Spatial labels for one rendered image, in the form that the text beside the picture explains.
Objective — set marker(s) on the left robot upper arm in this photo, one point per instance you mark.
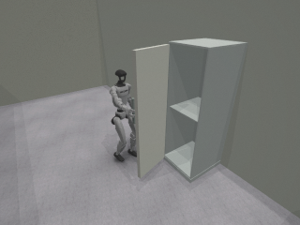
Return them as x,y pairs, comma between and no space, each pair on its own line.
129,87

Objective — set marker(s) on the right robot forearm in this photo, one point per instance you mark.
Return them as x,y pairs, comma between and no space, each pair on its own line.
120,104

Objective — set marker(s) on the right robot upper arm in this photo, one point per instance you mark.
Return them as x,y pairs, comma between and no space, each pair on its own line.
112,91

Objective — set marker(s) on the handle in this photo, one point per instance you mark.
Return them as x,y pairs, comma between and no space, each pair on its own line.
133,108

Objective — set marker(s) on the robot left foot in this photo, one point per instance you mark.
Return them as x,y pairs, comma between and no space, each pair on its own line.
133,153

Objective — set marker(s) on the robot right hand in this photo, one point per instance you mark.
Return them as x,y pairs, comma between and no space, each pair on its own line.
129,111

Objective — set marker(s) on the fridge door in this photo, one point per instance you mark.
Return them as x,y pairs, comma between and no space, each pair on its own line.
150,67

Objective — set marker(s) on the robot right shin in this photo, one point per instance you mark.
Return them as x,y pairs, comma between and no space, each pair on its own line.
120,147

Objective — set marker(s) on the left robot forearm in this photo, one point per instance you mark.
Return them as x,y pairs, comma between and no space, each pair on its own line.
129,102

